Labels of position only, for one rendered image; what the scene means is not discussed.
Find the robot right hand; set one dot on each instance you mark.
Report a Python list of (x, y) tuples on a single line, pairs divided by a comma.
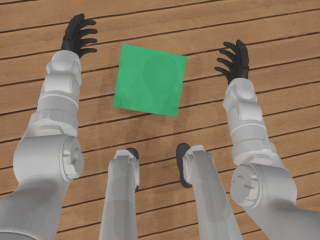
[(239, 67)]

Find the robot left hand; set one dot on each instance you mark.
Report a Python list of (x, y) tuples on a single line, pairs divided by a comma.
[(72, 39)]

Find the right robot thigh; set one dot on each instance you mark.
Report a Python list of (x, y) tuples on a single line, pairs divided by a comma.
[(216, 220)]

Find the robot right upper arm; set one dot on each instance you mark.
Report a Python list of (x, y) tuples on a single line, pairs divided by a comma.
[(268, 195)]

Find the carton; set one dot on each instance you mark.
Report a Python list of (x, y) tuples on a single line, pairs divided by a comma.
[(149, 81)]

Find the robot left shin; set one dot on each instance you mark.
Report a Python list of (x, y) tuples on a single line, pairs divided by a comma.
[(121, 152)]

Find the robot left upper arm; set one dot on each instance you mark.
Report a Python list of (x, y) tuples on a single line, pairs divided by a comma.
[(44, 166)]

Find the right robot forearm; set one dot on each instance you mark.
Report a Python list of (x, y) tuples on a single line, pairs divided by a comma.
[(247, 128)]

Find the left robot forearm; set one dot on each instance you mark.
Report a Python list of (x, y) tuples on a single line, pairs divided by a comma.
[(59, 99)]

